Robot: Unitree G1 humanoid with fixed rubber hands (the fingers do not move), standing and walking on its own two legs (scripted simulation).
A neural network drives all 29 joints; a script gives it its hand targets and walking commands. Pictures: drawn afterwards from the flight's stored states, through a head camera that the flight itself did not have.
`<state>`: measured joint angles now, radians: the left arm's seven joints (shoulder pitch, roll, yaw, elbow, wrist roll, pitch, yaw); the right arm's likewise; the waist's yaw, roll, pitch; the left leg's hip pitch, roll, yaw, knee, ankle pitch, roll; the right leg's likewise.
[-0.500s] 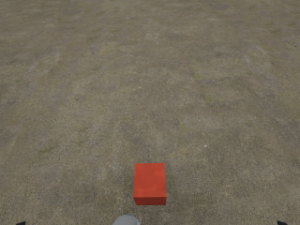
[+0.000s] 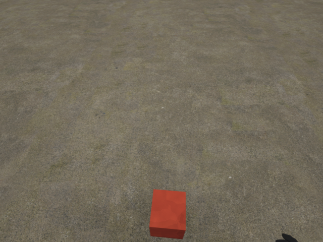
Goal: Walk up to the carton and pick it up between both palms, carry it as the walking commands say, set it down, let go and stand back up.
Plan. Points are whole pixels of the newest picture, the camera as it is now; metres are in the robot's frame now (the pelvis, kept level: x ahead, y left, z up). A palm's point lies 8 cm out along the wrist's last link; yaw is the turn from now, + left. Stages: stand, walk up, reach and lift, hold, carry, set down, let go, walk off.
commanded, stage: walk up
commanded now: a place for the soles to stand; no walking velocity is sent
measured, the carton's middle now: (167, 214) +0.42 -0.02 -0.66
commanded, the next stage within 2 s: reach and lift in 0.82 s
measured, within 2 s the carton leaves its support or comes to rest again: neither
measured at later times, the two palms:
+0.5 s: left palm out of the picture +0.11 +0.33 -0.08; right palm out of the picture +0.13 -0.32 -0.07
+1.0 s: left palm out of the picture +0.15 +0.30 -0.06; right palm out of the picture +0.15 -0.31 -0.07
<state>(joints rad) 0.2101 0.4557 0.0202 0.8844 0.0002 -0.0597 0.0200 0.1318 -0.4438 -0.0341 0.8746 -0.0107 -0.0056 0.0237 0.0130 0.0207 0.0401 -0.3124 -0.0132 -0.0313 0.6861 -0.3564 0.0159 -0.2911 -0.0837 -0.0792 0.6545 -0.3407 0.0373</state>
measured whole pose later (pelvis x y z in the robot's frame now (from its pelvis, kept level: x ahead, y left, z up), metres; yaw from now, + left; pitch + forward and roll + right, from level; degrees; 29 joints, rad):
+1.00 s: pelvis -0.01 -0.02 +0.01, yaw -1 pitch -2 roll +0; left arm 0.07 0.35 0.20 0.60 0.11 0.16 -0.06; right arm 0.07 -0.33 -0.17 0.61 -0.09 0.17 0.07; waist 0.03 0.01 0.21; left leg -0.24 0.02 -0.02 0.52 -0.25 -0.02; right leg -0.23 -0.04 -0.06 0.50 -0.24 0.02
